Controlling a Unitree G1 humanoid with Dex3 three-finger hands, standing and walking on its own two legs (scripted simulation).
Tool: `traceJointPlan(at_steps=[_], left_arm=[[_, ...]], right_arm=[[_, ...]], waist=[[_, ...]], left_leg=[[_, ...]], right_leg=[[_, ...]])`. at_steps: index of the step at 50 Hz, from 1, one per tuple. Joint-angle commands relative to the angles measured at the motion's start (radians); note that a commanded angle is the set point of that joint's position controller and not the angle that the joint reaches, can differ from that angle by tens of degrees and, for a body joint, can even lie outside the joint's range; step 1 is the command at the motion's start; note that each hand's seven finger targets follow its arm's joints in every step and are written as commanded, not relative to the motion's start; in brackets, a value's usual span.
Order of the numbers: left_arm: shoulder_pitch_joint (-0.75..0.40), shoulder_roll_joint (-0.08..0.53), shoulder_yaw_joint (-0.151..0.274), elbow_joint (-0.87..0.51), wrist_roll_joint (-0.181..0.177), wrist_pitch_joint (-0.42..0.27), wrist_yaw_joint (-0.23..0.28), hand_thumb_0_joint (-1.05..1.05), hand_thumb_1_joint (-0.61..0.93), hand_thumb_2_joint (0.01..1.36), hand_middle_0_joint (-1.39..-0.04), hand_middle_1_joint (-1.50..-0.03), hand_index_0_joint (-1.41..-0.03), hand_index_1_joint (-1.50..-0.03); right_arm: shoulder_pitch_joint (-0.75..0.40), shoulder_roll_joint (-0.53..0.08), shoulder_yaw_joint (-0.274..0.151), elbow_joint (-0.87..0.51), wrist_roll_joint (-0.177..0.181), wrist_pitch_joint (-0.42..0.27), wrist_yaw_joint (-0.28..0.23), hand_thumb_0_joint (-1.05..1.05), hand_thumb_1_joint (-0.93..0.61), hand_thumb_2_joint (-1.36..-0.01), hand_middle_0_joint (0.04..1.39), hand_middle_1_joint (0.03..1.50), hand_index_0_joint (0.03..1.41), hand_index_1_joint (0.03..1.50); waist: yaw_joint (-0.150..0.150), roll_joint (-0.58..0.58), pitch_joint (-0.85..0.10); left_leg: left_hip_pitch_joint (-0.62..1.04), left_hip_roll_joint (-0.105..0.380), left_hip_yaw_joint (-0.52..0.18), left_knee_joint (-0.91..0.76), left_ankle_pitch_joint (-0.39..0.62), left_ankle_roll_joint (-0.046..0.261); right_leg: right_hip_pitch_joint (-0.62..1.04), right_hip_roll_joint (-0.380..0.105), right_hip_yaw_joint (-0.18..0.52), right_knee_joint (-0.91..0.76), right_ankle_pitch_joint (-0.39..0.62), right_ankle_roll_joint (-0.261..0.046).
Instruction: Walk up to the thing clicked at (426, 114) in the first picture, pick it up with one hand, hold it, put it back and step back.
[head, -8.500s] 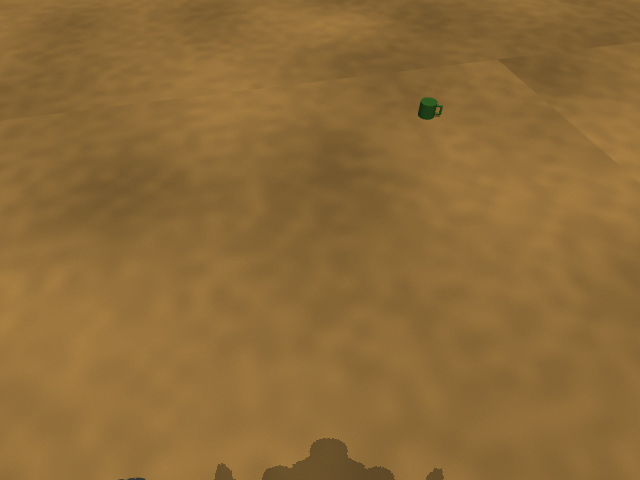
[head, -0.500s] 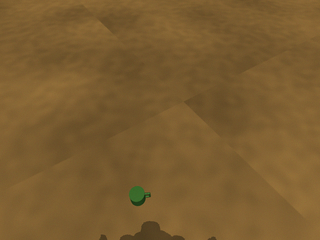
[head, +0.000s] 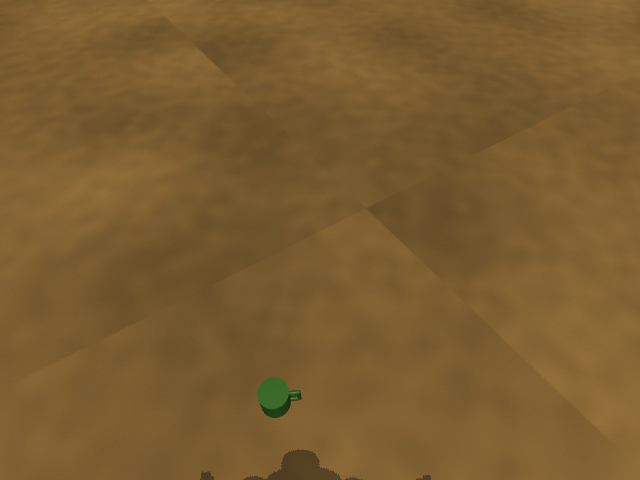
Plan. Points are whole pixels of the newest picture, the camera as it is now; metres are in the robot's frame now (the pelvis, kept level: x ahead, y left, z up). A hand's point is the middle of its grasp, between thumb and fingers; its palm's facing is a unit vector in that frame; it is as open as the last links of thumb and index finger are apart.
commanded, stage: stand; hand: left
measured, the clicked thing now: (280, 397) +0.45 +0.16 -0.74
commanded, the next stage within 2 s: walk up in 0.60 s
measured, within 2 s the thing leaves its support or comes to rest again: neither
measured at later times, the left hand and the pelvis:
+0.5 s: hand out of the picture +0.07 +0.25 -0.16, palm faces -0.01 -0.94 -0.34, open 7.4 cm; pelvis +0.00 +0.00 +0.00, yaw +0 degrees
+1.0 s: hand out of the picture +0.06 +0.24 -0.16, palm faces +0.00 -0.94 -0.33, open 7.4 cm; pelvis -0.02 -0.02 +0.00, yaw +0 degrees
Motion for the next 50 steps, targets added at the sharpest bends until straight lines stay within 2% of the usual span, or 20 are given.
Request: traceJointPlan(at_steps=[1,22,28,29,30,31,33,36,42,50], left_arm=[[-0.038,0.219,0.037,-0.056,-0.001,-0.016,0.017,0.0,0.9,0.9,-0.2,-0.3,-0.2,-0.3],[-0.027,0.219,0.038,-0.055,0.001,-0.016,0.018,0.0,0.9,0.9,-0.2,-0.3,-0.2,-0.3],[-0.025,0.22,0.038,-0.053,0.0,-0.016,0.017,0.0,0.9,0.9,-0.2,-0.3,-0.2,-0.3],[-0.024,0.221,0.037,-0.055,0.001,-0.016,0.017,0.0,0.9,0.9,-0.2,-0.3,-0.2,-0.3],[-0.041,0.245,0.072,-0.064,0.003,0.001,0.011,0.0,0.9,0.9,-0.2,-0.3,-0.2,-0.3],[-0.035,0.24,0.073,-0.074,0.0,0.007,0.01,0.0,0.9,0.9,-0.2,-0.3,-0.2,-0.3],[-0.022,0.227,0.072,-0.08,-0.001,0.014,0.008,0.0,0.9,0.9,-0.2,-0.3,-0.2,-0.3],[-0.028,0.224,0.079,-0.095,0.002,0.022,0.004,0.0,0.9,0.9,-0.2,-0.3,-0.2,-0.3],[-0.025,0.226,0.083,-0.106,0.007,0.031,-0.003,0.0,0.9,0.9,-0.2,-0.3,-0.2,-0.3],[-0.034,0.241,0.093,-0.124,0.012,0.027,-0.009,0.0,0.9,0.9,-0.2,-0.3,-0.2,-0.3]], right_arm=[[-0.036,-0.209,-0.04,-0.061,0.001,-0.018,-0.011,0.0,-0.9,-0.9,0.2,0.3,0.2,0.3],[-0.04,-0.209,-0.042,-0.065,0.002,-0.017,-0.011,0.0,-0.9,-0.9,0.2,0.3,0.2,0.3],[-0.032,-0.206,-0.04,-0.061,0.002,-0.016,-0.011,0.0,-0.9,-0.9,0.2,0.3,0.2,0.3],[-0.036,-0.208,-0.041,-0.065,0.002,-0.015,-0.01,0.0,-0.9,-0.9,0.2,0.3,0.2,0.3],[-0.024,-0.237,-0.059,-0.068,0.013,-0.02,-0.017,0.0,-0.9,-0.9,0.2,0.3,0.2,0.3],[-0.012,-0.24,-0.06,-0.07,0.013,-0.022,-0.021,0.0,-0.9,-0.9,0.2,0.3,0.2,0.3],[-0.018,-0.243,-0.066,-0.075,0.013,-0.023,-0.025,0.0,-0.9,-0.9,0.2,0.3,0.2,0.3],[-0.016,-0.242,-0.073,-0.088,0.011,-0.02,-0.029,0.0,-0.9,-0.9,0.2,0.3,0.2,0.3],[-0.039,-0.236,-0.073,-0.106,0.006,-0.014,-0.028,0.0,-0.9,-0.9,0.2,0.3,0.2,0.3],[-0.015,-0.227,-0.072,-0.112,0.005,-0.012,-0.022,0.0,-0.9,-0.9,0.2,0.3,0.2,0.3]], waist=[[-0.005,-0.008,-0.056],[-0.001,-0.007,-0.053],[-0.002,-0.004,-0.041],[-0.002,-0.005,-0.045],[-0.005,-0.057,-0.011],[-0.002,-0.05,-0.033],[0.001,-0.019,-0.056],[-0.004,-0.001,-0.082],[0.002,0.016,-0.039],[-0.002,-0.035,-0.028]], left_leg=[[-0.007,0.117,-0.087,-0.048,0.157,0.032],[0.002,0.114,-0.091,-0.05,0.169,0.033],[-0.015,0.115,-0.093,-0.056,0.13,0.034],[-0.007,0.114,-0.092,-0.051,0.139,0.035],[-0.028,0.119,-0.1,-0.025,0.226,0.046],[-0.022,0.123,-0.092,-0.012,0.264,0.05],[-0.014,0.128,-0.09,-0.006,0.274,0.057],[-0.019,0.131,-0.088,0.004,0.254,0.065],[-0.097,0.123,-0.1,-0.015,0.066,0.068],[-0.072,0.085,-0.074,0.029,0.001,0.054]], right_leg=[[0.012,-0.127,0.105,-0.045,0.164,-0.024],[0.003,-0.122,0.097,-0.039,0.168,-0.023],[0.007,-0.124,0.105,-0.045,0.139,-0.023],[-0.001,-0.123,0.102,-0.044,0.142,-0.023],[-0.017,-0.101,0.094,-0.009,0.224,-0.029],[-0.007,-0.1,0.089,0.004,0.243,-0.034],[-0.001,-0.097,0.081,0.019,0.233,-0.037],[0.006,-0.095,0.082,0.043,0.223,-0.042],[-0.007,-0.092,0.103,0.032,0.125,-0.046],[-0.08,-0.115,0.152,-0.017,0.015,-0.064]])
